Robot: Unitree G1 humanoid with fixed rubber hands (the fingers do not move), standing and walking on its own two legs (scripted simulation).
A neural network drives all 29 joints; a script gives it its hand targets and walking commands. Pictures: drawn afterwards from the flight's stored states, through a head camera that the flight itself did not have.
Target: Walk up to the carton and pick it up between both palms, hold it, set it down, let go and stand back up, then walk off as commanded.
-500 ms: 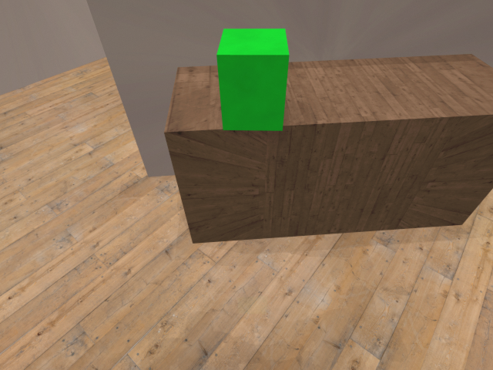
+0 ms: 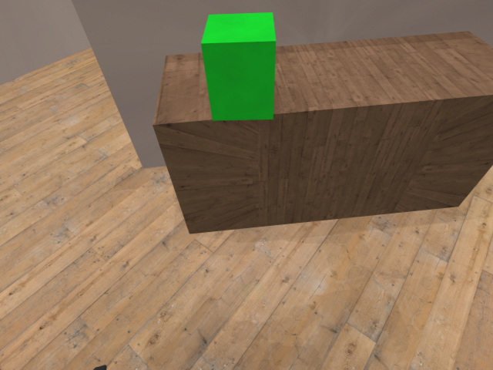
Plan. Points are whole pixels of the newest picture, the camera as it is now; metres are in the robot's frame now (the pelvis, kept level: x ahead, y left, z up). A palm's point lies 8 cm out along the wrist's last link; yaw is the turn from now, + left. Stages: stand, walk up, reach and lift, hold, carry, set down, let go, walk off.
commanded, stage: stand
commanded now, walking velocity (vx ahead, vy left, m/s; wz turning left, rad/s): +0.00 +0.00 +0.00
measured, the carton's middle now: (241, 68) +0.98 +0.02 +0.01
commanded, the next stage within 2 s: none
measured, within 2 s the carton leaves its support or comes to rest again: neither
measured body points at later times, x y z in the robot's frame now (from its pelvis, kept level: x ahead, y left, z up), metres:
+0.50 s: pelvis +0.00 +0.01 +0.00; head +0.02 +0.01 +0.45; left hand +0.10 +0.32 -0.13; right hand +0.09 -0.30 -0.13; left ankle +0.00 +0.14 -0.75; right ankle +0.02 -0.11 -0.75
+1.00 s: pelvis +0.01 +0.01 +0.00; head +0.03 +0.01 +0.45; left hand +0.10 +0.32 -0.12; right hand +0.09 -0.30 -0.13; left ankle +0.00 +0.14 -0.75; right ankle +0.02 -0.12 -0.75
